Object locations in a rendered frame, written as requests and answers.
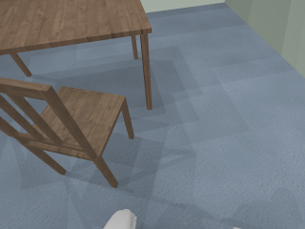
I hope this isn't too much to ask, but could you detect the chair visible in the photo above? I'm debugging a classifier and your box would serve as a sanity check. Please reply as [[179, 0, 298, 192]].
[[0, 77, 134, 188]]

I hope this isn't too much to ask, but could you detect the robot left thigh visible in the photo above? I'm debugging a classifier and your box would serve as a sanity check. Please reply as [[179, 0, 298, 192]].
[[103, 210, 137, 229]]

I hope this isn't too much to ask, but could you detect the table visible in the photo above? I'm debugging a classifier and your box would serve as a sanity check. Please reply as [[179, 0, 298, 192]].
[[0, 0, 153, 137]]

